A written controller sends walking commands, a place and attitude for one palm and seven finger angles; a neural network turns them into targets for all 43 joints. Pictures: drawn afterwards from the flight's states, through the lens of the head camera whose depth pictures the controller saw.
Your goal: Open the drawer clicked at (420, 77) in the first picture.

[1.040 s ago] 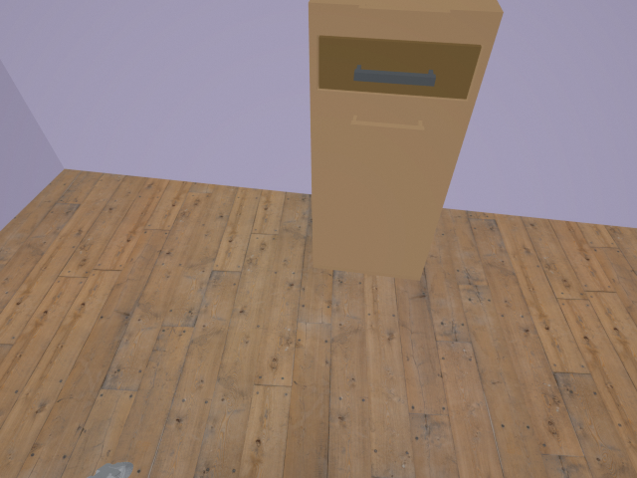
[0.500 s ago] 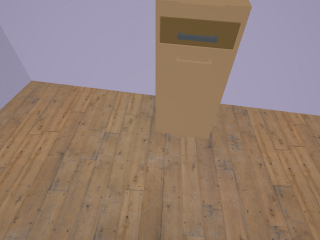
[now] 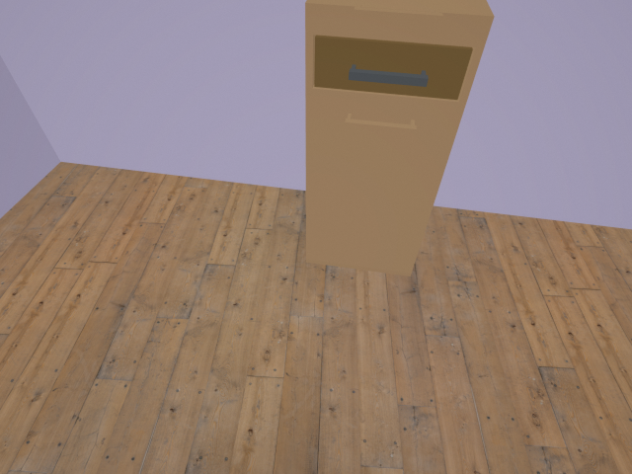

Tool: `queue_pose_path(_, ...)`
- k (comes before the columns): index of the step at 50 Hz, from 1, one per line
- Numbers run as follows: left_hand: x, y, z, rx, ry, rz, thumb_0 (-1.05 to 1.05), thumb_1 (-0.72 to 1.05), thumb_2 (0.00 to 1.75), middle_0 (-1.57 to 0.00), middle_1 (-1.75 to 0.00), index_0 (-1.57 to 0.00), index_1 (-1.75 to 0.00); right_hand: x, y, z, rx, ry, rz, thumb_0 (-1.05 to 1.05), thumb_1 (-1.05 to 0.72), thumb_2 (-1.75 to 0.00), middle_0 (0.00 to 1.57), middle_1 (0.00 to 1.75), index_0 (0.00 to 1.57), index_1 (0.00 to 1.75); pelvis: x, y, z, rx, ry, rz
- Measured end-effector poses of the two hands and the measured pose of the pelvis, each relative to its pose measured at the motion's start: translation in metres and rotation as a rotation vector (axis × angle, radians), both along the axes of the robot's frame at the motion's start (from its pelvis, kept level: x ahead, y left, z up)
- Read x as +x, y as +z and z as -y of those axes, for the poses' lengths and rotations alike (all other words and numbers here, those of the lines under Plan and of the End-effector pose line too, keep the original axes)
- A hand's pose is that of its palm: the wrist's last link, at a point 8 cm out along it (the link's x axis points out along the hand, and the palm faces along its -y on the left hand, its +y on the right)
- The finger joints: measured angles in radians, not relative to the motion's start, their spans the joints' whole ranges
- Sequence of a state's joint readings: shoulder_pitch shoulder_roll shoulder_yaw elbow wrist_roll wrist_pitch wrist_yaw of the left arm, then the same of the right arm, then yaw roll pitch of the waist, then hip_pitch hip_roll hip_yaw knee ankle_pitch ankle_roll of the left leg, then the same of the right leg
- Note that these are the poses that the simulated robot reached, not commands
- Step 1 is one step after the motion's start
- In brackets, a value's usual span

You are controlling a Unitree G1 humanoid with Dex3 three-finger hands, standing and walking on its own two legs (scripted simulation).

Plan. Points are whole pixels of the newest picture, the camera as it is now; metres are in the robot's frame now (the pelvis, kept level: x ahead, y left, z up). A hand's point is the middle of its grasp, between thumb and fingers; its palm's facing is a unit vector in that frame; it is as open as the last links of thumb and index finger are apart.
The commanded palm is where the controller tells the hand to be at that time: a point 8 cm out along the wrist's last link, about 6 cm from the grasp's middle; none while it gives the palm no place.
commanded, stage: look at it before walking up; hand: left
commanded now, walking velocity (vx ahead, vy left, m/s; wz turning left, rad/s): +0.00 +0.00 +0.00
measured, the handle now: (388, 74) +1.02 -0.12 +0.06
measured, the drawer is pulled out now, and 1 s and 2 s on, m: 0.00 0.00 0.00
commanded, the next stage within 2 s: walk to a spot facing it in 0.40 s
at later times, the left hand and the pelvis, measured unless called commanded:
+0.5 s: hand out of the picture +0.07 +0.25 -0.15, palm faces -0.02 -0.94 -0.34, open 7.4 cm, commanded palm none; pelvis +0.01 +0.00 +0.00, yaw +0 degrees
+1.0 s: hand out of the picture +0.05 +0.16 -0.18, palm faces -0.15 -0.95 -0.28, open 7.4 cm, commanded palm none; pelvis -0.02 -0.03 -0.02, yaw -12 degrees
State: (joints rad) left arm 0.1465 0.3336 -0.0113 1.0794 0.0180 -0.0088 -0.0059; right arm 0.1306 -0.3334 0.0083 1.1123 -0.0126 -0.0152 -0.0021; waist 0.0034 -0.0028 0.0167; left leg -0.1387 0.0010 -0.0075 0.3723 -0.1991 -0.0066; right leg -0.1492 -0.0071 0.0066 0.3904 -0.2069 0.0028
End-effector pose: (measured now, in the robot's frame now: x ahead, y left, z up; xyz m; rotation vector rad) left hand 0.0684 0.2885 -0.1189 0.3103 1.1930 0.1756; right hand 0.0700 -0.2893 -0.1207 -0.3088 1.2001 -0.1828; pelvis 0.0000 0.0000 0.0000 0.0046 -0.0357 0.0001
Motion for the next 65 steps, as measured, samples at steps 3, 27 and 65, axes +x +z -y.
queue_pose_path(3, 0.001, 0.000, 0.000, -0.001, 0.000, 0.000, 0.00, 0.90, 0.90, -0.20, -0.30, -0.20, -0.30, 0.002, 0.001, 0.000, -0.002, 0.003, 0.002, 0.00, -0.90, -0.90, 0.20, 0.30, 0.20, 0.29, 0.001, 0.000, 0.000, 0.000, 0.001, -0.001)
queue_pose_path(27, 0.000, 0.001, -0.003, 0.010, 0.015, -0.024, 0.00, 0.90, 0.90, -0.20, -0.30, -0.20, -0.30, 0.016, 0.001, 0.001, -0.003, 0.014, -0.001, 0.00, -0.90, -0.90, 0.20, 0.30, 0.20, 0.29, 0.009, 0.001, 0.001, 0.000, 0.003, -0.004)
queue_pose_path(65, 0.001, -0.008, 0.088, -0.069, -0.208, -0.091, 0.00, 0.90, 0.90, -0.20, -0.30, -0.20, -0.30, -0.093, -0.015, 0.015, 0.070, -0.355, 0.049, 0.00, -0.90, -0.90, 0.20, 0.30, 0.19, 0.29, -0.028, -0.003, 0.028, 0.033, -0.354, -0.059)
